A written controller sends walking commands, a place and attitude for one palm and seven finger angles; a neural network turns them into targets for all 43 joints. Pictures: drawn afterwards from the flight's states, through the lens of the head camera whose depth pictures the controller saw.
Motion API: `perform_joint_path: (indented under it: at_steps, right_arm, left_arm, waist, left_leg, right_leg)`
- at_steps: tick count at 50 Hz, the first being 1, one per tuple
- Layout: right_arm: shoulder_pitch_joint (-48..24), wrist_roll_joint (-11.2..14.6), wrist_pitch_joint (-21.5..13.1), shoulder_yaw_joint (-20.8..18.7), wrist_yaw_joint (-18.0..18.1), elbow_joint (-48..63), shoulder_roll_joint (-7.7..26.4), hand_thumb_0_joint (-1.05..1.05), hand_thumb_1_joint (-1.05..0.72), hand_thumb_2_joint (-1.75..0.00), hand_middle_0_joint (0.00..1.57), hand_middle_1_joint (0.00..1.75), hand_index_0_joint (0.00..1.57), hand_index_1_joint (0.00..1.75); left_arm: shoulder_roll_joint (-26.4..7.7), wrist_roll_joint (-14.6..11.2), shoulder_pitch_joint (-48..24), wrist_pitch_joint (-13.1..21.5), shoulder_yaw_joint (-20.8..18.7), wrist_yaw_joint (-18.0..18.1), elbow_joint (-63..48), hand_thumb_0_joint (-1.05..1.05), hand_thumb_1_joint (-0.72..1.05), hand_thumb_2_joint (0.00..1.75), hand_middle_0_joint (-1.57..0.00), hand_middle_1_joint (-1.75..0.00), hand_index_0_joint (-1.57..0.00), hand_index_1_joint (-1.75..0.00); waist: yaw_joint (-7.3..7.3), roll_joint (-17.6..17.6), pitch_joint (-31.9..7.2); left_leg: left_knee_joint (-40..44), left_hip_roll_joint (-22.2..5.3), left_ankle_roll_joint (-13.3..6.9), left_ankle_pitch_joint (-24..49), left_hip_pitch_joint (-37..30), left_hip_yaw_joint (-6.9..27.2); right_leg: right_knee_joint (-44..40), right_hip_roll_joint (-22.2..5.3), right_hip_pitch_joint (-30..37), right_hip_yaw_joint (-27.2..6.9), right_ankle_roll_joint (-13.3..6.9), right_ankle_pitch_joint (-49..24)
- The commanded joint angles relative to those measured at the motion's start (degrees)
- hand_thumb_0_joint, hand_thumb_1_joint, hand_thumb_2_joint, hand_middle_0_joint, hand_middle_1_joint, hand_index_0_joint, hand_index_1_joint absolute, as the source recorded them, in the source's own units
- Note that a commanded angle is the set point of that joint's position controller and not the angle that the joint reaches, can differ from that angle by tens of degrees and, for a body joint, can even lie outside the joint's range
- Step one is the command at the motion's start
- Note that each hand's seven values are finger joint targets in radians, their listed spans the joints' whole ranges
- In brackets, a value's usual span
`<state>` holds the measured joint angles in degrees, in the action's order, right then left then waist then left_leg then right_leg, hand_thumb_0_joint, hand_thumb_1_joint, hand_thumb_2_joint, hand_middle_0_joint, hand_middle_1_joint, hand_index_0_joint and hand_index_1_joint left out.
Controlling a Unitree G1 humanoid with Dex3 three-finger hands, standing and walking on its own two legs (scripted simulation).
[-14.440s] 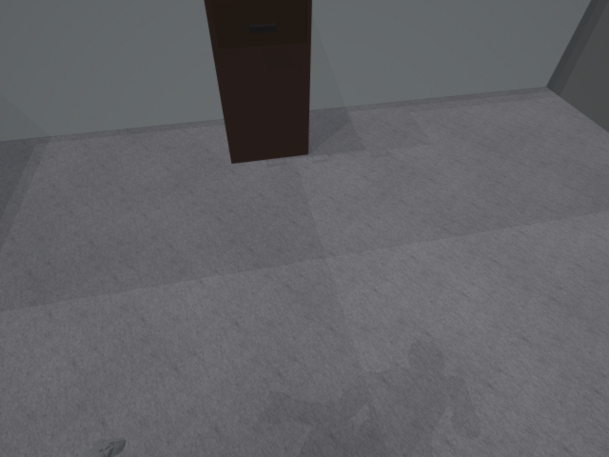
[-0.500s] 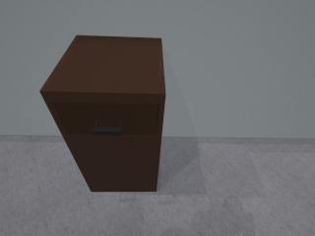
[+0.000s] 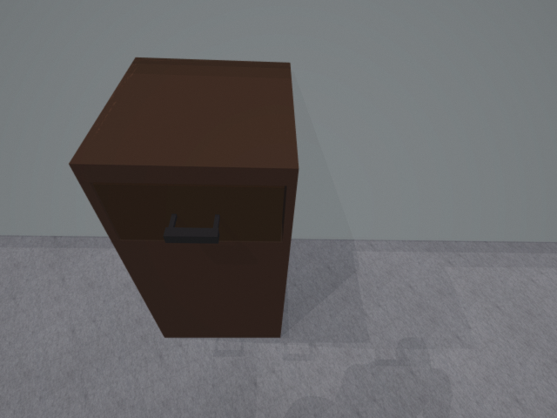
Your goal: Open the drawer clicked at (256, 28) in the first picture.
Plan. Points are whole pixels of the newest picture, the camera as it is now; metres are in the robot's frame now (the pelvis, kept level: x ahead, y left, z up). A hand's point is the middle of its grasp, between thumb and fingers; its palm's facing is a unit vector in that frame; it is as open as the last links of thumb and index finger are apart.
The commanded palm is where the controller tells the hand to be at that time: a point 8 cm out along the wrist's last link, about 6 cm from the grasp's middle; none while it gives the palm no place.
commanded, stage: look again from close up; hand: left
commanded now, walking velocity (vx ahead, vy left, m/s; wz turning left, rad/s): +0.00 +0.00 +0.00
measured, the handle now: (193, 227) +0.49 +0.21 -0.08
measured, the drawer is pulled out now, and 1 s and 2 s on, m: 0.00 0.00 0.00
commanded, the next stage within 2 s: raise the hand with hooked fingers in 0.50 s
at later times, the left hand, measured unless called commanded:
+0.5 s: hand out of the picture -0.01 +0.14 -0.18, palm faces +0.03 -0.99 -0.15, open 7.3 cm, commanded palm none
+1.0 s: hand (200, 377) +0.19 +0.13 -0.06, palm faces -0.08 -0.30 -0.95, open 8.4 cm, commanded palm +0.15 +0.18 -0.02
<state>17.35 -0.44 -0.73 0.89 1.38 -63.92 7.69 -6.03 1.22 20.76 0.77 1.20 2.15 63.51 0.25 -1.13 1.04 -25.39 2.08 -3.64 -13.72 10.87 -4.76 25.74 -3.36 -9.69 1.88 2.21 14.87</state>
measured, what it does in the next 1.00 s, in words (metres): shifts its weight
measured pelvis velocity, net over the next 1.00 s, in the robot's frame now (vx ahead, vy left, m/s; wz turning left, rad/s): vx -0.02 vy -0.05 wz -0.06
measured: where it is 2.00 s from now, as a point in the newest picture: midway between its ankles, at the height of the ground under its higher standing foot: outside the picture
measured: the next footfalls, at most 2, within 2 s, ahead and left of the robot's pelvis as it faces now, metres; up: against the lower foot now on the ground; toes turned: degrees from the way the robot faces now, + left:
none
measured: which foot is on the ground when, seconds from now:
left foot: down 0.00-1.00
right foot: down 0.00-1.00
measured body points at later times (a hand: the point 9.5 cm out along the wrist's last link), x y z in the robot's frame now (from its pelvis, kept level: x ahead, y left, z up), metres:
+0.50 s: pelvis +0.01 -0.01 +0.00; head +0.01 +0.00 +0.45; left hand -0.01 +0.20 -0.16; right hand -0.01 -0.22 -0.16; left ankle +0.00 +0.08 -0.74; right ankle -0.01 -0.14 -0.74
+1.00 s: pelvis -0.02 -0.05 -0.03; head -0.01 -0.07 +0.42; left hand +0.19 +0.14 -0.01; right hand +0.19 -0.30 -0.10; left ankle +0.00 +0.08 -0.74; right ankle -0.01 -0.14 -0.74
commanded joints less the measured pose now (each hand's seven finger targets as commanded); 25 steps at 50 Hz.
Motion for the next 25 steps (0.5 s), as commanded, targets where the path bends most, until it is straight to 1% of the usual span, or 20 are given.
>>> perform_joint_path:
  at_steps: [1,2,8,9,10,12,17,19,22,25]
  right_arm:
    - [3.93,-0.07,-1.09,-0.76,0.16,0.96,5.37,0.00,-0.90,-0.90,0.20,0.30,0.20,0.30]
    - [3.96,-0.09,-1.08,-0.76,0.21,1.02,5.37,0.00,-0.90,-0.90,0.20,0.30,0.20,0.30]
    - [3.97,-0.12,-1.00,-0.73,0.27,0.61,5.12,0.00,-0.90,-0.90,0.20,0.30,0.20,0.30]
    - [3.95,-0.13,-1.05,-0.67,0.27,0.52,5.28,0.00,-0.90,-0.90,0.20,0.30,0.20,0.30]
    - [3.74,-0.14,-1.07,-0.63,0.29,0.43,5.18,0.00,-0.90,-0.90,0.20,0.30,0.20,0.30]
    - [3.92,-0.17,-1.15,-0.68,0.35,0.43,5.23,0.00,-0.90,-0.90,0.20,0.30,0.20,0.30]
    - [4.40,-0.13,-1.20,-0.65,0.43,0.14,5.03,0.00,-0.90,-0.90,0.20,0.30,0.20,0.30]
    - [4.25,-0.14,-1.07,-0.55,0.41,-0.04,4.98,0.00,-0.90,-0.90,0.20,0.30,0.20,0.30]
    - [4.52,-0.13,-1.15,-0.56,0.41,-0.06,4.90,0.00,-0.90,-0.90,0.20,0.30,0.20,0.30]
    - [4.66,-0.11,-1.07,-0.58,0.40,-0.33,4.63,0.00,-0.90,-0.90,0.20,0.30,0.20,0.30]
  left_arm:
    - [-4.75,-0.28,4.60,0.70,-0.78,0.36,-0.70,0.00,0.90,0.90,-0.20,-0.30,-0.20,-0.30]
    - [-4.70,-0.27,4.61,0.68,-0.85,0.37,-0.69,0.00,0.90,0.90,-0.20,-0.30,-0.20,-0.30]
    - [-4.59,-0.30,4.20,0.57,-0.93,0.41,-0.80,0.00,0.90,0.90,-0.20,-0.30,-0.20,-0.30]
    - [-4.62,-0.32,4.24,0.55,-0.94,0.40,-0.84,0.00,0.90,0.90,-0.20,-0.30,-0.20,-0.30]
    - [-4.64,-0.36,4.31,0.59,-0.94,0.38,-0.76,0.00,0.90,0.90,-0.20,-0.30,-0.20,-0.30]
    - [-4.60,-0.37,4.25,0.56,-1.03,0.37,-0.83,0.00,0.90,0.90,-0.20,-0.30,-0.20,-0.30]
    - [-4.64,-0.40,4.06,0.64,-1.12,0.43,-0.78,0.00,0.90,0.90,-0.20,-0.30,-0.20,-0.30]
    - [-4.56,-0.40,4.00,0.54,-1.06,0.44,-0.77,0.00,0.90,0.90,-0.20,-0.30,-0.20,-0.30]
    - [-4.66,-0.44,4.29,0.63,-1.10,0.43,-0.78,0.00,0.90,0.90,-0.20,-0.30,-0.20,-0.30]
    - [-4.52,-0.42,4.34,0.64,-1.08,0.47,-0.72,0.00,0.90,0.90,-0.20,-0.30,-0.20,-0.30]
  waist:
    - [-0.11,0.78,3.43]
    - [-0.13,0.30,3.50]
    - [-0.16,0.61,3.96]
    - [-0.08,1.13,3.78]
    - [0.03,0.68,3.41]
    - [0.03,1.05,3.18]
    - [-0.01,0.20,2.53]
    - [-0.02,0.51,3.82]
    - [0.05,0.13,3.14]
    - [-0.01,-0.17,3.57]
  left_leg:
    - [6.31,-7.82,0.50,6.77,1.41,7.34]
    - [6.08,-7.80,0.56,7.42,1.36,7.17]
    - [6.48,-7.88,0.67,7.33,1.13,7.14]
    - [6.54,-7.90,0.68,7.71,1.13,7.05]
    - [6.34,-7.85,0.65,8.14,0.67,7.06]
    - [6.38,-8.00,0.64,9.21,0.35,6.91]
    - [6.02,-8.03,0.68,11.18,-0.40,6.68]
    - [6.46,-8.04,0.78,9.62,0.14,6.71]
    - [6.29,-7.98,0.72,10.53,-0.35,6.62]
    - [6.43,-7.97,0.78,9.66,-0.34,6.54]
  right_leg:
    - [-3.88,-2.83,-1.76,-2.78,-3.19,-7.39]
    - [-3.85,-2.78,-1.75,-2.80,-3.21,-7.63]
    - [-4.15,-2.66,-1.42,-2.75,-3.20,-7.40]
    - [-4.12,-2.70,-1.33,-2.77,-3.18,-7.60]
    - [-4.11,-2.72,-1.18,-2.82,-3.21,-8.03]
    - [-4.09,-2.78,-0.89,-2.66,-3.18,-8.47]
    - [-4.25,-2.81,-0.14,-2.81,-3.25,-9.62]
    - [-4.42,-2.63,-0.84,-2.86,-3.22,-8.54]
    - [-4.54,-2.82,-0.28,-2.78,-3.29,-9.34]
    - [-4.80,-2.73,-0.61,-2.88,-3.30,-8.75]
